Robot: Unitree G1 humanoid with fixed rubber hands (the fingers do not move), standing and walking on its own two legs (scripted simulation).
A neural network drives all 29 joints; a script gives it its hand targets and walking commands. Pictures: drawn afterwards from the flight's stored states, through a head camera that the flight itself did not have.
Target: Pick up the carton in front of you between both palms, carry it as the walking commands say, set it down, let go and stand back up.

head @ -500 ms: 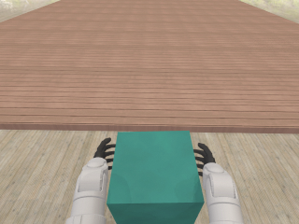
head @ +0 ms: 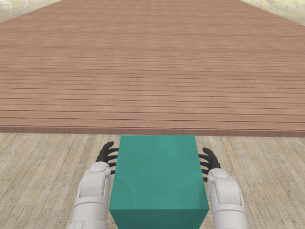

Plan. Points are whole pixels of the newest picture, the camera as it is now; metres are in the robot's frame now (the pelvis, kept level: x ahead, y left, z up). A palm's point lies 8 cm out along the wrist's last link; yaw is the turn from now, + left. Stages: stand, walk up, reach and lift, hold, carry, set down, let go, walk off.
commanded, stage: carry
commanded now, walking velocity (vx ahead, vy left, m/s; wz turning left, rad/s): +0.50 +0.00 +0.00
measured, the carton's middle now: (157, 188) +0.28 +0.00 -0.03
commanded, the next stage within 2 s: none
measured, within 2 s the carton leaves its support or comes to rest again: neither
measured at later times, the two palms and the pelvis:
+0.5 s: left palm (110, 126) +0.43 +0.15 +0.08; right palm (204, 130) +0.42 -0.15 +0.08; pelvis +0.16 +0.00 -0.01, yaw +3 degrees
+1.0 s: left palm (109, 86) +0.73 +0.22 +0.05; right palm (175, 87) +0.73 -0.08 +0.05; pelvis +0.46 +0.06 -0.01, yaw +1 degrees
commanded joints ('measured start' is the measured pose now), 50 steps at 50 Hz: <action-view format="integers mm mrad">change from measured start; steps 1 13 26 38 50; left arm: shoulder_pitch -456 -450 -269 -315 -318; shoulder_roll -940 -875 -831 -872 -959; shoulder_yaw -566 -866 -805 -828 -881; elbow -51 -424 -624 -590 -618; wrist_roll -294 -543 -543 -599 -590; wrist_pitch -11 265 446 483 419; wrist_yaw -239 -173 -135 -170 -182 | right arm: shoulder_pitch -585 -499 -469 -372 -392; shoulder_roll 924 814 773 851 959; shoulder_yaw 579 776 836 779 829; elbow -119 -470 -743 -598 -648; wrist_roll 321 496 625 547 585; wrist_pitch -48 229 444 451 377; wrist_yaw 243 163 183 153 178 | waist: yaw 7 -17 30 25 -14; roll -66 110 -223 -152 33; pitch -114 -198 -314 -185 -365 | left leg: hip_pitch -256 215 -708 -477 243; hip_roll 62 358 88 84 399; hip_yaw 6 -286 131 294 -99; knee -35 -258 701 157 -167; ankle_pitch -444 -61 -254 143 280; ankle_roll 13 187 32 10 161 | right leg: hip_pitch -67 -619 377 157 -558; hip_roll -130 -80 -515 -265 -163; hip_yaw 79 -143 454 -177 -78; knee -126 334 -204 -224 783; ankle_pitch -555 -215 -259 252 -115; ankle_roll -41 -25 -266 -122 -38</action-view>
